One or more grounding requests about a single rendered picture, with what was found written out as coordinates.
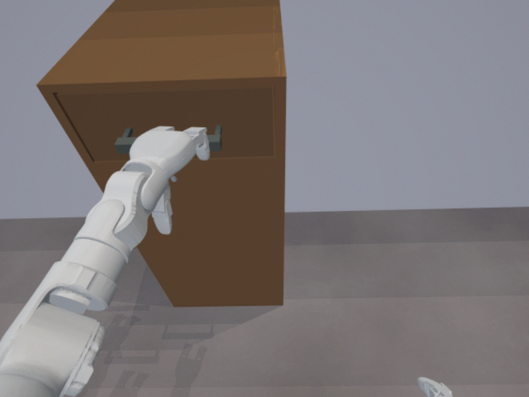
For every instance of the handle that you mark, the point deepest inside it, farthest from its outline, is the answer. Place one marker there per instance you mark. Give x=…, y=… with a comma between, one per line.
x=124, y=143

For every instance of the robot right hand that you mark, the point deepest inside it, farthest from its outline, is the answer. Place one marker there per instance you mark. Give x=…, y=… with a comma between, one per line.
x=432, y=388

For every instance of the robot left hand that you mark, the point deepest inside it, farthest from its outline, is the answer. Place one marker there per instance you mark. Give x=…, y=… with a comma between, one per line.
x=171, y=151

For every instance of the robot left upper arm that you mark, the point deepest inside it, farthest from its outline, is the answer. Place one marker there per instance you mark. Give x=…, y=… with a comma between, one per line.
x=53, y=355

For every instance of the cabinet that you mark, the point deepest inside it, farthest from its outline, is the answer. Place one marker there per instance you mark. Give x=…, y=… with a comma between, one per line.
x=226, y=246

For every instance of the robot left forearm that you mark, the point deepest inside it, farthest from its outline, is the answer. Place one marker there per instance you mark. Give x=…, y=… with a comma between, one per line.
x=86, y=276

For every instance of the drawer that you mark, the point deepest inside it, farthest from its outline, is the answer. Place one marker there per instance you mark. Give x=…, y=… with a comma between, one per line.
x=245, y=113

